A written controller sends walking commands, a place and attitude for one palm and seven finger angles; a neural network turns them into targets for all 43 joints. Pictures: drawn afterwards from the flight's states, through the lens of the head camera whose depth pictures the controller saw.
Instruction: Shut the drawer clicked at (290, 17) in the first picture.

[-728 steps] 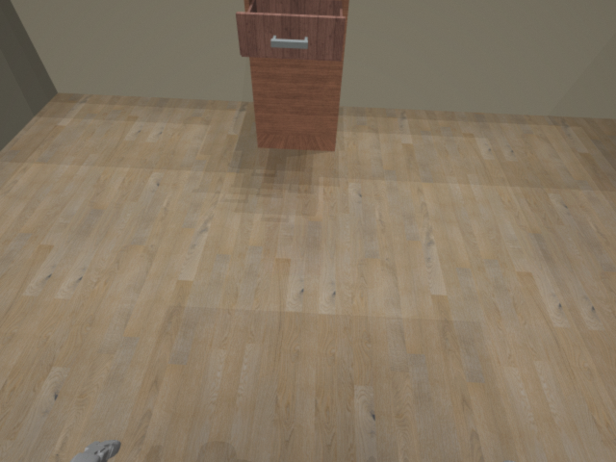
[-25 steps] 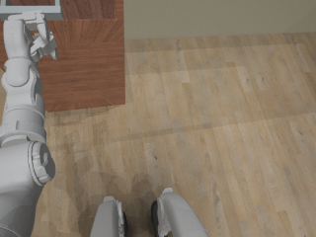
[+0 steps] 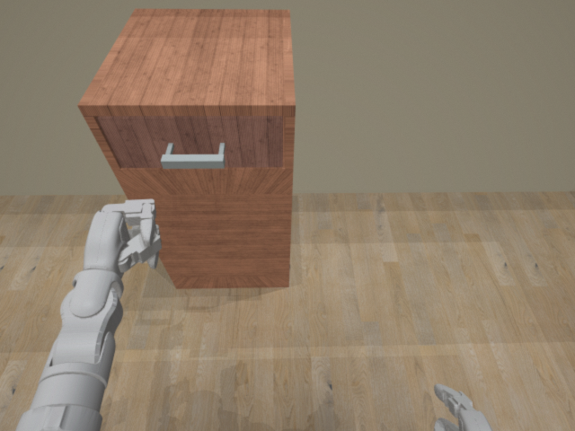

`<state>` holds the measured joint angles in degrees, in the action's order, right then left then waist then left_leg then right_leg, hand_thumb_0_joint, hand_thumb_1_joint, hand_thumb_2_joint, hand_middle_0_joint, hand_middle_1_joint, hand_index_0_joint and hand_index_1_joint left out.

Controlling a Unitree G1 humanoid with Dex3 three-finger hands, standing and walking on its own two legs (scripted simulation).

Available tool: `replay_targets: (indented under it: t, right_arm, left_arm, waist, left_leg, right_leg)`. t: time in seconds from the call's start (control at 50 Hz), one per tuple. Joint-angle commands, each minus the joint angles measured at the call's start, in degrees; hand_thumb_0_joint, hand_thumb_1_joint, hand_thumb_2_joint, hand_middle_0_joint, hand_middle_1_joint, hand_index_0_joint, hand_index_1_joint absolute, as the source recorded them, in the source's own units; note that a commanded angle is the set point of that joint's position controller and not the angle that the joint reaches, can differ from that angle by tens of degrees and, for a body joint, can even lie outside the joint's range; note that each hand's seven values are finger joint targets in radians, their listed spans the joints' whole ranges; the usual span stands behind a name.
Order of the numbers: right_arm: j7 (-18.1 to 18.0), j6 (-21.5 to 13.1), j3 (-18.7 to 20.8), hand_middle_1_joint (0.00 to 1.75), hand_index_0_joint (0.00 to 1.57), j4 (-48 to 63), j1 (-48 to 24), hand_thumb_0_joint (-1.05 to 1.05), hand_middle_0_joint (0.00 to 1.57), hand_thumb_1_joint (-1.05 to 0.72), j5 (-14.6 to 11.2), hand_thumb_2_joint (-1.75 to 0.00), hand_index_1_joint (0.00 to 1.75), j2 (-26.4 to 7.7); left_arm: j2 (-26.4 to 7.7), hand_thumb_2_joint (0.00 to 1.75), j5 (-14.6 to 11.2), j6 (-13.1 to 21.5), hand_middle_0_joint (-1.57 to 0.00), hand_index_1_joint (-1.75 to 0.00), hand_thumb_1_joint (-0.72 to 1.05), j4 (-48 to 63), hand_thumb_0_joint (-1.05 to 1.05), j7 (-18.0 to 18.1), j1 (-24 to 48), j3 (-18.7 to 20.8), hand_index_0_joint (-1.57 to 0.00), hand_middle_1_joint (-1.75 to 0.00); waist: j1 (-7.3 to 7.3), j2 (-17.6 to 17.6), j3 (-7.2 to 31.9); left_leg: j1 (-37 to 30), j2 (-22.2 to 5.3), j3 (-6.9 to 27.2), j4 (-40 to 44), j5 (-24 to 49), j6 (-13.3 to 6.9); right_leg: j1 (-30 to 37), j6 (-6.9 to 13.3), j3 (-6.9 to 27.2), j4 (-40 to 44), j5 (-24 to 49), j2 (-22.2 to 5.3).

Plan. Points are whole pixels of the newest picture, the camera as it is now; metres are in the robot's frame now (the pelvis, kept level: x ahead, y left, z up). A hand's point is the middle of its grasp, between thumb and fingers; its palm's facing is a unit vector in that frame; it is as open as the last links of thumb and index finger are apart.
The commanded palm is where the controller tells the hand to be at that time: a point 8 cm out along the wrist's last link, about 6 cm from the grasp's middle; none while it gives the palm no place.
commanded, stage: draw the hand back to the body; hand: left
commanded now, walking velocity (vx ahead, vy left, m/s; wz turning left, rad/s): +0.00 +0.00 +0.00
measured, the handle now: (195, 154) +0.65 +0.21 -0.04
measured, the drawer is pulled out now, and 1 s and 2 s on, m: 0.00 0.00 0.00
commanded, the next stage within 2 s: step back with the hand held close in 0.78 s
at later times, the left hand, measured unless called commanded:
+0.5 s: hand (43, 319) +0.21 +0.23 +0.17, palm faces +0.35 -0.87 -0.34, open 3.2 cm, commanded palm +0.15 +0.27 +0.19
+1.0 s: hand out of the picture +0.17 +0.23 +0.20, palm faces +0.41 -0.81 -0.43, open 3.2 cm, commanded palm +0.11 +0.27 +0.21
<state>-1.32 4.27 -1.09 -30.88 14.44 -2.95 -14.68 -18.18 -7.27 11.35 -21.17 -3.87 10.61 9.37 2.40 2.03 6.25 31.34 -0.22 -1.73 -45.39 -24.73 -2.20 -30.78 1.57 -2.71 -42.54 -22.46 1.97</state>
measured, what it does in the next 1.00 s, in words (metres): stands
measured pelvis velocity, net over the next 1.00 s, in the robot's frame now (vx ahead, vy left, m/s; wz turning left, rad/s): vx -0.01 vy -0.02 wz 0.02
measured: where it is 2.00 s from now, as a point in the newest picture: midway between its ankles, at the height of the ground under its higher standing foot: outside the picture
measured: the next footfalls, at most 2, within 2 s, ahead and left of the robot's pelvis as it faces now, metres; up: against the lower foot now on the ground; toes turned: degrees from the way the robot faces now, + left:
none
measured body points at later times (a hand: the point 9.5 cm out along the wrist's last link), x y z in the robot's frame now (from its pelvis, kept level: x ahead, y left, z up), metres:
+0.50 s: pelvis +0.00 -0.01 +0.04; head -0.02 -0.03 +0.48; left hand +0.18 +0.27 +0.19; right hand +0.20 -0.21 -0.05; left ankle -0.03 +0.09 -0.71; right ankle -0.02 -0.11 -0.71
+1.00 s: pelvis -0.01 -0.02 +0.04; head -0.03 -0.04 +0.48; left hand +0.14 +0.27 +0.22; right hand +0.18 -0.24 -0.05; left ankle -0.03 +0.09 -0.71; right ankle -0.02 -0.11 -0.71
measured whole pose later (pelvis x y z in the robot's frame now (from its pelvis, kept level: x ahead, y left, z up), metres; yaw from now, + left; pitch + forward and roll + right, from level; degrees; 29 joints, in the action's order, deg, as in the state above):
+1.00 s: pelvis -0.01 -0.02 +0.04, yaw +1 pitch -3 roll -1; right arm -4.1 -4.8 -1.7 -34.7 11.4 0.2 -13.3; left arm -19.7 -3.3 9.3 25.3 5.8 -30.3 18.3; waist -2.0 4.6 -0.1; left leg 7.5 -0.7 -0.4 -24.9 -14.7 -0.9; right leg -5.3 2.7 -3.5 -19.6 -11.7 3.1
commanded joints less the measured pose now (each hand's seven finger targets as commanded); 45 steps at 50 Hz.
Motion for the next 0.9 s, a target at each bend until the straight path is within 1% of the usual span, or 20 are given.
replay_targets:
  t: [0.0, 0.02, 0.06, 0.08, 0.1, 0.12, 0.2, 0.24, 0.3, 0.34, 0.44, 0.46, 0.54, 0.58, 0.6, 0.64, 0.7, 0.74, 0.8, 0.88]
  right_arm:
    - [-2.5, -1.9, 1.8, 0.3, 0.2, 8.3, -5.6, 0.0, 0.2, -0.9, 0.1, -0.9, 0.3, -6.3]
    - [-3.0, -2.1, 1.6, 0.3, 0.2, 8.2, -6.5, 0.0, 0.2, -0.9, 0.0, -0.9, 0.3, -6.4]
    - [-3.5, -2.8, 1.0, 0.3, 0.2, 7.7, -8.1, 0.0, 0.2, -0.9, 0.1, -0.9, 0.3, -5.7]
    - [-3.7, -3.3, 0.8, 0.3, 0.2, 7.6, -8.4, 0.0, 0.2, -0.9, 0.3, -0.9, 0.3, -5.6]
    - [-3.8, -3.8, 0.6, 0.3, 0.2, 7.5, -9.0, 0.0, 0.2, -0.9, 0.4, -0.9, 0.3, -5.4]
    - [-3.8, -4.3, 0.5, 0.3, 0.2, 7.2, -9.1, 0.0, 0.2, -0.9, 0.6, -0.9, 0.3, -5.6]
    - [-3.5, -6.0, 0.0, 0.3, 0.2, 6.8, -10.2, 0.0, 0.2, -0.9, 1.3, -0.9, 0.3, -5.1]
    - [-3.3, -6.7, -0.1, 0.3, 0.2, 6.6, -10.6, 0.0, 0.2, -0.9, 1.5, -0.9, 0.3, -4.9]
    - [-3.0, -7.5, 0.0, 0.3, 0.2, 6.6, -11.0, 0.0, 0.2, -0.9, 2.2, -0.9, 0.3, -4.7]
    - [-2.8, -7.9, 0.0, 0.3, 0.2, 6.3, -11.4, 0.0, 0.2, -0.9, 2.4, -0.9, 0.3, -4.6]
    - [-2.6, -9.4, 0.4, 0.3, 0.2, 6.2, -11.8, 0.0, 0.2, -0.9, 3.0, -0.9, 0.3, -4.2]
    - [-2.5, -9.6, 0.5, 0.3, 0.2, 6.2, -11.8, 0.0, 0.2, -0.9, 2.9, -0.9, 0.3, -4.1]
    - [-2.5, -11.1, 0.9, 0.3, 0.2, 6.2, -11.7, 0.0, 0.2, -0.9, 2.9, -0.9, 0.3, -4.1]
    - [-2.7, -11.8, 1.2, 0.3, 0.2, 6.2, -11.4, 0.0, 0.2, -0.9, 2.9, -0.9, 0.3, -4.0]
    - [-2.8, -12.0, 1.2, 0.3, 0.2, 5.5, -10.8, 0.0, 0.2, -0.9, 3.1, -0.9, 0.3, -4.0]
    - [-3.0, -12.1, 1.4, 0.3, 0.2, 4.8, -10.8, 0.0, 0.2, -0.9, 2.9, -0.9, 0.3, -4.1]
    - [-3.5, -12.6, 1.7, 0.3, 0.2, 4.7, -10.4, 0.0, 0.2, -0.9, 3.0, -0.9, 0.3, -4.4]
    - [-3.7, -13.3, 1.6, 0.3, 0.2, 4.6, -10.7, 0.0, 0.2, -0.9, 3.0, -0.9, 0.3, -4.3]
    - [-3.8, -13.9, 1.6, 0.3, 0.2, 4.6, -10.8, 0.0, 0.2, -0.9, 3.2, -0.9, 0.3, -4.1]
    - [-3.7, -14.5, 1.4, 0.3, 0.2, 4.3, -10.8, 0.0, 0.2, -0.9, 3.2, -0.9, 0.3, -3.9]
  left_arm:
    - [-11.1, 0.9, 2.3, -1.6, -1.4, -1.6, 0.9, 20.4, 0.0, 7.2, 9.5, 3.2, -1.4, -1.6]
    - [-11.7, 0.9, 2.3, -2.2, -1.4, -1.6, 0.9, 21.6, 0.0, 7.8, 9.1, 3.4, -1.4, -1.6]
    - [-9.8, 0.9, 2.8, -3.2, -1.4, -1.6, 0.9, 24.2, 0.0, 8.6, 7.5, 2.2, -1.4, -1.6]
    - [-9.7, 0.9, 2.8, -3.5, -1.4, -1.6, 0.9, 26.1, 0.0, 9.0, 6.5, 2.3, -1.4, -1.6]
    - [-9.0, 0.9, 2.9, -3.9, -1.4, -1.6, 0.9, 27.5, 0.0, 9.1, 4.5, 1.9, -1.4, -1.6]
    - [-9.8, 0.9, 2.9, -4.2, -1.4, -1.6, 0.9, 29.3, 0.0, 9.2, 3.5, 2.5, -1.4, -1.6]
    - [-8.1, 0.9, 2.9, -4.9, -1.4, -1.6, 0.9, 35.2, 0.0, 9.3, -4.9, 2.3, -1.4, -1.6]
    - [-7.6, 0.9, 2.9, -5.0, -1.4, -1.6, 0.9, 37.9, 0.0, 9.2, -9.0, 2.5, -1.4, -1.6]
    - [-8.7, 0.9, 3.1, -4.9, -1.4, -1.6, 0.9, 43.4, 0.0, 9.3, -14.2, 4.8, -1.4, -1.6]
    - [-9.4, 0.9, 3.1, -4.8, -1.4, -1.6, 0.9, 46.7, 0.0, 9.4, -17.5, 6.3, -1.4, -1.6]
    - [-10.5, 0.9, 3.0, -4.1, -1.4, -1.6, 0.9, 54.2, 0.0, 9.8, -26.6, 9.8, -1.4, -1.6]
    - [-10.2, 0.9, 3.1, -3.9, -1.4, -1.6, 0.9, 55.8, 0.0, 9.8, -27.9, 9.9, -1.4, -1.6]
    - [-11.2, 0.9, 2.8, -3.1, -1.4, -1.6, 0.9, 59.4, 0.0, 10.0, -34.6, 12.6, -1.4, -1.6]
    - [-12.1, 0.9, 2.8, -2.5, -1.4, -1.6, 0.9, 61.8, 0.0, 10.2, -37.2, 14.3, -1.4, -1.6]
    - [-10.7, 0.9, 3.0, -2.4, -1.4, -1.6, 0.9, 60.3, 0.0, 10.2, -37.6, 13.3, -1.4, -1.6]
    - [-8.4, 0.9, 3.0, -2.8, -1.4, -1.6, 0.9, 56.2, 0.0, 9.9, -37.0, 11.3, -1.4, -1.6]
    - [-9.6, 0.9, 3.4, -2.0, -1.4, -1.6, 0.9, 57.1, 0.0, 10.4, -34.8, 12.0, -1.4, -1.6]
    - [-10.2, 0.9, 3.5, -1.6, -1.4, -1.6, 0.9, 57.8, 0.0, 10.6, -34.4, 12.2, -1.4, -1.6]
    - [-11.0, 0.9, 3.5, -1.2, -1.4, -1.6, 0.9, 59.0, 0.0, 11.0, -35.0, 13.2, -1.4, -1.6]
    - [-10.8, 0.9, 3.6, -1.2, -1.4, -1.6, 0.9, 59.1, 0.0, 11.0, -35.4, 13.4, -1.4, -1.6]
  waist:
    - [-1.26, -1.4, 10.8]
    - [-1.44, -1.8, 9.8]
    - [-1.74, 0.9, 7.1]
    - [-2.06, 0.6, 7.1]
    - [-2.37, 1.7, 6.4]
    - [-2.5, 1.0, 6.0]
    - [-3.38, 1.2, 2.9]
    - [-3.73, 2.8, 1.4]
    - [-4.32, 1.1, 1.1]
    - [-4.73, 2.3, 0.3]
    - [-5.46, 1.3, -1.2]
    - [-5.46, 2.4, -1.0]
    - [-5.78, 0.5, -3.7]
    - [-6.23, 1.9, -2.5]
    - [-5.83, 0.5, -3.4]
    - [-5.09, -1.3, -8.4]
    - [-5.38, -1.1, -6.0]
    - [-5.62, 0.9, -6.0]
    - [-6.27, 0.9, -3.9]
    - [-6.32, 2.4, -5.1]
  left_leg:
    - [-12.8, -0.7, 2.0, 12.3, 19.6, 0.2]
    - [-13.5, -0.6, 2.2, 13.5, 18.9, 0.0]
    - [-16.9, -0.7, 2.1, 16.0, 18.5, 0.2]
    - [-18.6, -0.7, 2.4, 17.2, 18.9, 0.3]
    - [-20.0, -0.7, 2.3, 18.2, 19.6, 0.3]
    - [-21.1, -0.6, 2.6, 18.9, 20.1, 0.2]
    - [-24.3, -0.9, 2.8, 22.3, 22.6, 0.6]
    - [-25.4, -0.9, 2.7, 23.6, 22.9, 0.8]
    - [-26.6, -0.8, 2.6, 24.5, 25.7, 0.8]
    - [-26.6, -0.8, 2.6, 24.9, 25.8, 0.9]
    - [-26.5, -0.6, 2.6, 25.1, 25.0, 0.7]
    - [-27.0, -0.6, 2.4, 24.8, 25.1, 0.7]
    - [-26.1, -0.6, 2.3, 24.4, 23.5, 0.6]
    - [-26.5, -0.6, 1.9, 23.9, 23.4, 0.6]
    - [-26.3, -0.5, 2.1, 23.9, 23.6, 0.5]
    - [-25.7, -0.6, 1.9, 24.2, 20.4, 0.3]
    - [-26.6, -0.5, 2.1, 24.2, 18.9, -0.1]
    - [-26.7, -0.3, 2.2, 24.5, 17.7, 0.0]
    - [-27.1, -0.2, 2.0, 24.2, 20.1, 0.0]
    - [-26.6, -0.2, 2.1, 24.3, 21.5, 0.4]
  right_leg:
    - [15.9, 0.1, 2.4, 10.0, 20.4, -1.7]
    - [17.1, 0.1, 2.6, 11.4, 19.4, -1.6]
    - [17.4, 0.2, 2.4, 13.6, 18.3, -1.8]
    - [18.5, 0.3, 2.2, 14.5, 18.4, -1.9]
    - [19.3, 0.3, 2.1, 15.5, 18.7, -1.9]
    - [20.2, 0.4, 2.2, 16.7, 19.0, -1.6]
    - [23.3, 0.4, 1.6, 19.5, 20.5, -1.7]
    - [24.3, 0.4, 1.7, 20.9, 20.2, -1.6]
    - [26.7, 0.4, 1.5, 21.9, 22.8, -1.7]
    - [27.6, 0.4, 1.9, 22.6, 22.8, -1.8]
    - [28.3, 0.3, 1.9, 23.9, 22.1, -1.8]
    - [28.1, 0.2, 2.1, 24.0, 22.1, -1.9]
    - [27.0, 0.0, 2.5, 25.4, 20.7, -1.9]
    - [27.3, 0.0, 2.7, 25.2, 20.8, -2.0]
    - [26.8, 0.0, 2.6, 25.1, 21.0, -2.0]
    - [23.5, -0.3, 2.8, 26.8, 17.0, -2.0]
    - [24.1, -0.3, 2.8, 26.7, 14.5, -2.3]
    - [24.1, -0.2, 3.2, 27.0, 12.9, -2.5]
    - [26.0, -0.1, 3.4, 26.3, 16.0, -2.5]
    - [26.4, 0.0, 3.4, 26.3, 17.9, -2.4]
